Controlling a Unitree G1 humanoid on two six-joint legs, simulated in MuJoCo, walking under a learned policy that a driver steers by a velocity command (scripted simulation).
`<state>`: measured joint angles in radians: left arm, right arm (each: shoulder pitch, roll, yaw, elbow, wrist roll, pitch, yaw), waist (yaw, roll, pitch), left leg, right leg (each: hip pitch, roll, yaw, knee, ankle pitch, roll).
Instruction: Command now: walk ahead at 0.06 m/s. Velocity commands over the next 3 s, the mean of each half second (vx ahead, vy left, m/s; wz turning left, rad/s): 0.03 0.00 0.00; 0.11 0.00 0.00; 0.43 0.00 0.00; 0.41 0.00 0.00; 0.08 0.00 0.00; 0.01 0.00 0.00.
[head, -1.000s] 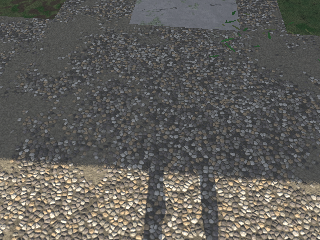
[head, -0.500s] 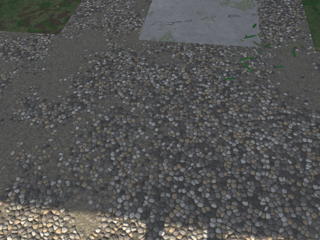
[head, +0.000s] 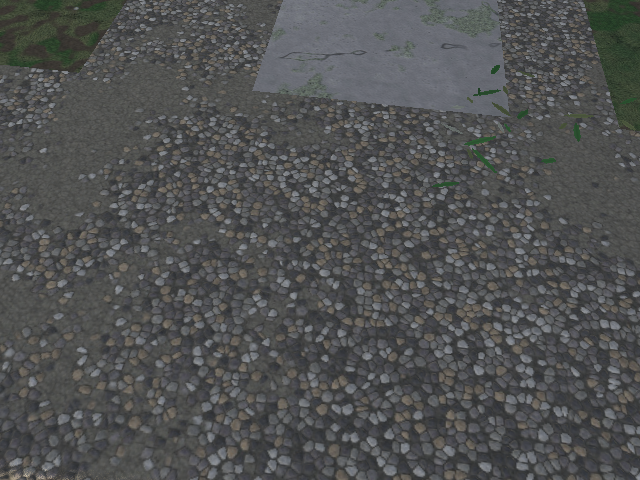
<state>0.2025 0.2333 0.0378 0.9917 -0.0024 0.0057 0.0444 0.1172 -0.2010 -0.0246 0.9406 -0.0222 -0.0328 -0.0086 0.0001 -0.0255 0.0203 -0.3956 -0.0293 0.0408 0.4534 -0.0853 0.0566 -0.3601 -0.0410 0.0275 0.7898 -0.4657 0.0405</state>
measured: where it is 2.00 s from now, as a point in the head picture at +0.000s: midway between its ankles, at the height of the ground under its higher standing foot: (334, 406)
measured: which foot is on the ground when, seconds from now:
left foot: down 0.00-1.00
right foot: up 0.00-0.06, down 0.08-1.00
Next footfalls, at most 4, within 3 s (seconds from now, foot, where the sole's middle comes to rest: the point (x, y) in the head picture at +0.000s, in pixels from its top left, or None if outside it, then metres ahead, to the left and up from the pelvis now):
0.08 right None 0.05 -0.15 -0.77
1.50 right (388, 453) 0.54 -0.13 -0.77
2.02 left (287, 337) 0.81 0.09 -0.77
2.34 right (391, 359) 0.76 -0.15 -0.77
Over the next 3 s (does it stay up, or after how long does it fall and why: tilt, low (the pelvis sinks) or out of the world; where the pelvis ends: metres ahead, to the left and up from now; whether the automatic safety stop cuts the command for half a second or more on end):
stays up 0.75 -0.03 0.00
